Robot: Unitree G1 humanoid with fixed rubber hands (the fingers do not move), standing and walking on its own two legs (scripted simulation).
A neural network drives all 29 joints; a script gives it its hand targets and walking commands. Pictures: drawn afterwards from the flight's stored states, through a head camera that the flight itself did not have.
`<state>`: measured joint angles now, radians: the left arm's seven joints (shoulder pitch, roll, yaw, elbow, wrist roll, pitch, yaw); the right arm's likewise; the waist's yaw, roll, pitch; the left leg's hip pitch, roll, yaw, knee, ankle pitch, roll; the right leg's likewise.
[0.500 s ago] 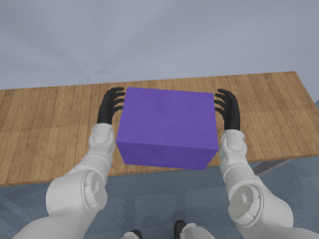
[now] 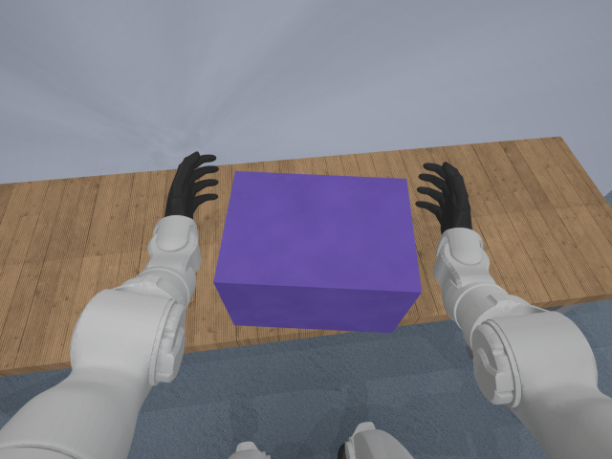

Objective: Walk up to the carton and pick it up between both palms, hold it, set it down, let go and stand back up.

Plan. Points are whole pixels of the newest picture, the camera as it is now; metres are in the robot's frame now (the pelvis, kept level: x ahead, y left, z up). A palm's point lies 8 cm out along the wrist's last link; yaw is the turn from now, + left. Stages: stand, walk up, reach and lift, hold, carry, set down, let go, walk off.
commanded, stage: set down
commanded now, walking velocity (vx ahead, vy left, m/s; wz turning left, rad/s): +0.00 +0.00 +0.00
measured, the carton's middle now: (316, 255) +0.39 -0.03 -0.01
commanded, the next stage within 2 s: none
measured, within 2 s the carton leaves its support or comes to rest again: neither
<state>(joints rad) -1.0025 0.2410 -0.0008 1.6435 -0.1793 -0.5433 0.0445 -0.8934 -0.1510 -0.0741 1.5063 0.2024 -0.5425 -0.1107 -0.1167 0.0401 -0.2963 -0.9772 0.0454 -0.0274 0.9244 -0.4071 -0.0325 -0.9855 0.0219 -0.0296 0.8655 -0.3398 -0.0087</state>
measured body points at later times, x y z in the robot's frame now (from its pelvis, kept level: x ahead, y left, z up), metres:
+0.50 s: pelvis -0.01 -0.01 +0.02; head +0.07 +0.01 +0.46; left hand +0.39 +0.18 +0.02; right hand +0.35 -0.23 +0.02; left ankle +0.00 +0.13 -0.68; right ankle +0.02 -0.12 -0.68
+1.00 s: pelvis -0.01 +0.00 +0.04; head +0.02 +0.01 +0.49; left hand +0.33 +0.21 +0.03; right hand +0.30 -0.22 +0.03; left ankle +0.00 +0.13 -0.68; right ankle +0.02 -0.12 -0.68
